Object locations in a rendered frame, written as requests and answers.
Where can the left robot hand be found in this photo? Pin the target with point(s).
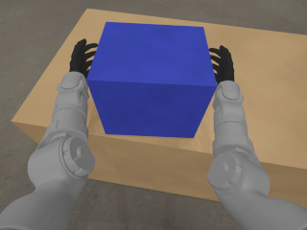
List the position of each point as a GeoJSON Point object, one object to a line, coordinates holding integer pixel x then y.
{"type": "Point", "coordinates": [79, 58]}

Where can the robot right forearm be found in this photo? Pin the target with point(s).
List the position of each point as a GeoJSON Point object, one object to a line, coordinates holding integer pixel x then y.
{"type": "Point", "coordinates": [230, 123]}

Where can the right robot upper arm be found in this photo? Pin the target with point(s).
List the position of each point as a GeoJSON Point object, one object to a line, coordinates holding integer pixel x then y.
{"type": "Point", "coordinates": [243, 187]}

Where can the left robot upper arm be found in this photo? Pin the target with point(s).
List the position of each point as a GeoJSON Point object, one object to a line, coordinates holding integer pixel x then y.
{"type": "Point", "coordinates": [58, 172]}

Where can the robot left forearm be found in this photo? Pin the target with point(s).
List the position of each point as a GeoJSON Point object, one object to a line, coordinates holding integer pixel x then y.
{"type": "Point", "coordinates": [70, 110]}

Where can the pedestal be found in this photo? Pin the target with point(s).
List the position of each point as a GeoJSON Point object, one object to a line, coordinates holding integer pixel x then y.
{"type": "Point", "coordinates": [271, 69]}

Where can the right robot hand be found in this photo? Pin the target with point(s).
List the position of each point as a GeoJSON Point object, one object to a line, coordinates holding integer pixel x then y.
{"type": "Point", "coordinates": [225, 68]}

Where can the carton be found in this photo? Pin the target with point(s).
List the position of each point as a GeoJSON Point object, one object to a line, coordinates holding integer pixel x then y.
{"type": "Point", "coordinates": [151, 79]}

